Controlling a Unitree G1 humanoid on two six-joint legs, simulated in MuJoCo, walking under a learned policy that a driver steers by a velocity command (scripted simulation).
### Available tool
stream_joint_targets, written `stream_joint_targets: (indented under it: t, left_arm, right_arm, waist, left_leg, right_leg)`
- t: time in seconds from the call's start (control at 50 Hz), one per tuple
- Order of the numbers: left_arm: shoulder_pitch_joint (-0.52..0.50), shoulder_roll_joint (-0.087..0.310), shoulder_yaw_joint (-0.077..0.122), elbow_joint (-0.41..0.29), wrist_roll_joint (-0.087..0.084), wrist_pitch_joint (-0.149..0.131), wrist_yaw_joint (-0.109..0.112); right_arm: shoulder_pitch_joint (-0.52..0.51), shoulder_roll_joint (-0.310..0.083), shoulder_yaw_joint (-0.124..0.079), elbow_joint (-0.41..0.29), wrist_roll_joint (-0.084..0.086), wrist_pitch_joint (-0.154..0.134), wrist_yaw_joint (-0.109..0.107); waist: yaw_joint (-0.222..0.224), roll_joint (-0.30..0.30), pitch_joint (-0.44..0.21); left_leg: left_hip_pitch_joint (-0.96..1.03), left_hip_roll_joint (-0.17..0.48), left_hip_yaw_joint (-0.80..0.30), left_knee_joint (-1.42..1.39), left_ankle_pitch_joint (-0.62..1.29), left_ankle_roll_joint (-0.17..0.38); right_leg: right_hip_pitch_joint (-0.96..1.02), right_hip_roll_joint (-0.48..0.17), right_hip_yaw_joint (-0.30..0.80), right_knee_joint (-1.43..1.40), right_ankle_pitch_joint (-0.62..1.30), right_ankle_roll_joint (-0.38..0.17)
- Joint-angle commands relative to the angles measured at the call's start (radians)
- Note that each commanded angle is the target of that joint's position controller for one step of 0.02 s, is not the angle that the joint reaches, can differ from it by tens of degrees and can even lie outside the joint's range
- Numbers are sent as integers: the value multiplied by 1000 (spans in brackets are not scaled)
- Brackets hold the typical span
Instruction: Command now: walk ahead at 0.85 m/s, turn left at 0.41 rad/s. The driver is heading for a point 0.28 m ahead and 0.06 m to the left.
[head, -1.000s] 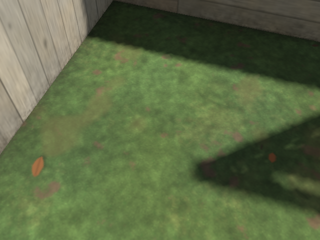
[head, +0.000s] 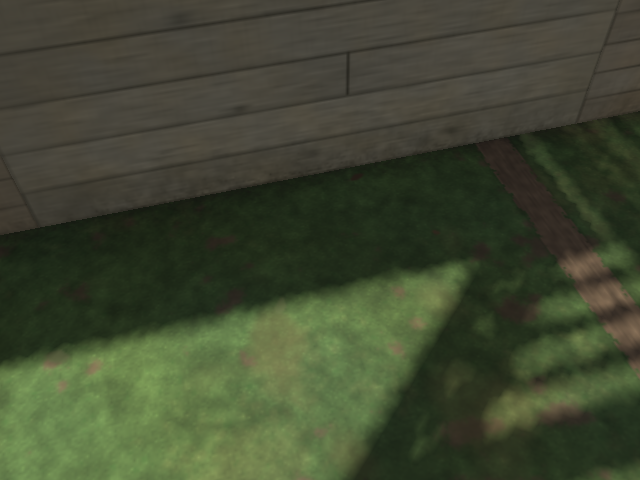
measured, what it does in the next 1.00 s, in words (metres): walks ahead: left foot, then right foot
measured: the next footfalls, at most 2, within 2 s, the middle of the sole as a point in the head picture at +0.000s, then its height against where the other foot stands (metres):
left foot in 0.12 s outside the picture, level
right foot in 0.58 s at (306, 471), level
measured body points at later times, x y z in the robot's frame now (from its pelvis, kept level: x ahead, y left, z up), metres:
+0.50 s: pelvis +0.30 +0.14 +0.00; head +0.34 +0.16 +0.45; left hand +0.43 +0.42 -0.10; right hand +0.44 -0.11 -0.11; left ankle +0.22 +0.18 -0.74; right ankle +0.50 +0.04 -0.70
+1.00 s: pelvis +0.43 +0.20 -0.01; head +0.43 +0.21 +0.44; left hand +0.50 +0.47 -0.13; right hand +0.55 -0.04 -0.13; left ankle +0.38 +0.32 -0.74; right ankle +0.51 +0.09 -0.74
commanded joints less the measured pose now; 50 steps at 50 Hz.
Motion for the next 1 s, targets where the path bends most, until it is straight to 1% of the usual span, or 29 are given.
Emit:
stream_joint_targets:
  t: [0.02, 0.06, 0.08, 0.12, 0.14, 0.16, 0.18, 0.2, 0.22, 0.24, 0.28, 0.32, 0.4, 0.48, 0.54, 0.58, 0.6, 0.62, 0.64, 0.66, 0.68, 0.72, 0.74, 0.78, 0.82, 0.86, 0.88, 0.9, 1.0]
  left_arm:
    - [89, 177, 58, 6, 2, -4, 5]
    - [73, 194, 64, 10, 2, 0, 5]
    - [36, 206, 66, 3, 0, 5, 6]
    - [39, 196, 58, 7, 3, 14, 17]
    - [59, 138, 36, -5, 28, 1, 20]
    - [213, 10, -2, -15, 21, -24, 3]
    - [112, 141, 15, 4, -4, -41, -4]
    - [-22, 167, 25, -33, -34, -48, -6]
    - [-77, 152, 17, -45, -20, -51, 2]
    - [-107, 141, 20, -45, -1, -46, 10]
    - [2, 122, 18, -15, -6, -25, 8]
    - [42, 91, 14, 23, 0, -5, 9]
    - [-42, 56, 7, 26, 12, -6, 4]
    - [-194, 51, 9, -3, 10, -29, -30]
    - [-185, 79, 20, 0, 19, -43, -46]
    - [-77, 103, 32, 34, 29, -53, -43]
    - [-2, 118, 36, 51, 37, -59, -34]
    - [25, 180, 48, 48, 50, -52, -23]
    - [47, 93, 25, 52, 50, -32, -10]
    - [46, 58, 17, 59, 22, -17, -1]
    - [-50, 62, 18, 42, 6, -6, 6]
    - [-186, 42, 7, 21, 5, 19, 12]
    - [-226, 64, 16, 20, 15, 33, 10]
    - [-209, 84, 29, 32, 23, 52, 11]
    - [-195, 83, 30, 47, 8, 55, 14]
    - [-150, 34, 14, 77, 13, 48, 12]
    - [-127, 35, 16, 76, 21, 49, 10]
    - [-159, 23, 15, 78, 27, 49, 13]
    - [-128, 34, 26, 131, 13, 44, 34]
  right_arm:
    - [-225, -59, 0, -149, 7, -29, 29]
    - [-202, -58, 5, -154, 9, -27, 38]
    - [-149, -65, 1, -146, 0, -26, 36]
    - [161, -143, -47, -70, -23, -17, 16]
    - [316, -212, -66, -49, -23, -6, -1]
    - [340, -302, -73, -37, -36, -7, 3]
    - [362, -182, -51, -65, -29, -1, 0]
    - [280, -171, -44, -73, -40, 2, -7]
    - [203, -173, -45, -82, -43, 5, -11]
    - [151, -153, -36, -88, -46, 9, -11]
    - [96, -114, -22, -81, -47, 4, -16]
    - [52, -101, -19, -65, -36, 0, -21]
    - [13, -106, -19, -40, -27, 17, -50]
    - [102, -111, -23, 17, -28, 48, -80]
    - [89, -109, -28, 34, -38, 65, -85]
    - [61, -102, -28, 32, -39, 74, -85]
    - [43, -104, -27, 22, -43, 73, -82]
    - [124, -83, -23, 11, -60, 63, -75]
    - [176, -41, -9, 33, -57, 62, -62]
    - [131, -105, -24, 37, -30, 74, -48]
    - [78, -109, -29, 23, -15, 89, -46]
    - [64, -65, -23, 31, -25, 130, -53]
    - [95, -38, -16, 43, -30, 145, -57]
    - [135, -11, -9, 76, -38, 145, -59]
    - [174, -15, -14, 110, -43, 140, -53]
    - [118, -45, -17, 84, -75, 138, -56]
    - [63, -102, -28, 64, -73, 136, -64]
    - [21, -59, -17, 66, -71, 124, -63]
    - [32, -32, -7, 94, -52, 57, -58]
  waist:
    - [94, -109, 151]
    - [69, -103, 134]
    - [26, -94, 110]
    - [-139, -45, -95]
    - [-195, 72, -191]
    - [-83, 427, -348]
    - [-176, 198, -405]
    - [-179, 110, -242]
    - [-146, -5, -145]
    - [-112, -49, -61]
    - [-33, 38, -45]
    - [4, 27, -37]
    - [-10, 38, -38]
    - [-84, 42, -22]
    - [-63, 54, 3]
    - [-3, 47, -23]
    - [37, 26, -72]
    - [-1, -114, -195]
    - [15, -237, -310]
    - [34, -153, -311]
    - [7, -93, -188]
    - [-51, -59, -40]
    - [-79, -111, -10]
    - [-70, -163, -31]
    - [-87, -135, -71]
    - [-66, -73, -24]
    - [-13, 34, 32]
    - [-7, 76, 58]
    - [-11, 30, 36]
  left_leg:
    - [-305, 49, -24, -9, -48, 45]
    - [-224, 31, 29, -3, -72, 70]
    - [-77, -10, 68, -41, -95, 90]
    - [445, -124, 136, -45, 12, 123]
    - [732, 6, -60, -28, 89, 158]
    - [1000, 302, -646, -191, 22, 338]
    - [1038, 308, -729, -265, 34, 297]
    - [923, 288, -544, -246, 233, 262]
    - [759, 256, -423, -236, 450, 243]
    - [631, 221, -342, -257, 601, 232]
    - [501, 193, -253, -297, 745, 245]
    - [451, 142, -159, -339, 760, 222]
    - [432, 42, -14, -374, 763, 132]
    - [530, 54, -34, -364, 614, 79]
    - [568, 88, -79, -298, 623, 86]
    - [595, 75, -88, -155, 735, 72]
    - [542, 34, -73, -38, 712, 41]
    - [340, -35, -96, 201, 395, -33]
    - [153, -136, -104, 473, -500, -103]
    - [134, -124, -171, 543, -639, -95]
    - [95, -88, -158, 545, -598, -82]
    - [156, -28, -107, 364, -555, -69]
    - [254, -31, -59, 230, -527, -74]
    - [370, -44, -12, 68, -395, -69]
    - [491, -59, 22, -95, -151, -38]
    - [481, 3, -55, -194, -134, 17]
    - [308, 57, -132, -266, -364, 63]
    - [155, 48, -141, -325, -556, 74]
    - [226, 18, -101, -286, -246, 22]
  right_leg:
    - [165, -349, 113, -129, 80, -153]
    - [150, -342, 40, -117, 271, -133]
    - [88, -308, -24, -48, 562, -109]
    - [-83, -231, -120, 338, 1061, -46]
    - [-304, -190, -137, 645, 759, 9]
    - [-615, 23, -112, 1076, -236, 84]
    - [-676, -14, 8, 1133, -235, 70]
    - [-732, -68, -23, 1115, -167, 64]
    - [-703, -115, -50, 1046, -105, 65]
    - [-676, -130, -73, 990, -76, 66]
    - [-575, -159, -63, 910, -43, 83]
    - [-550, -153, -94, 792, 25, 98]
    - [-482, -94, -159, 473, 301, 106]
    - [-465, -66, -156, 240, 501, 90]
    - [-451, -59, -143, 195, 431, 50]
    - [-363, -43, -157, 129, 447, 12]
    - [-210, -87, -114, 92, 693, -26]
    - [90, -262, 69, 209, 1059, -174]
    - [247, -458, 285, 195, 1236, -346]
    - [179, -448, 321, 148, 1043, -342]
    - [56, -407, 265, 99, 825, -291]
    - [-211, -339, 175, 2, 433, -203]
    - [-329, -277, 111, -35, 305, -165]
    - [-371, -239, 59, -48, 253, -156]
    - [-393, -220, 16, -20, 114, -123]
    - [-437, -162, -23, 17, -137, -13]
    - [-367, -99, -82, 57, -144, 41]
    - [-224, -81, -112, 108, -17, 71]
    - [-143, -107, -84, 163, 258, 43]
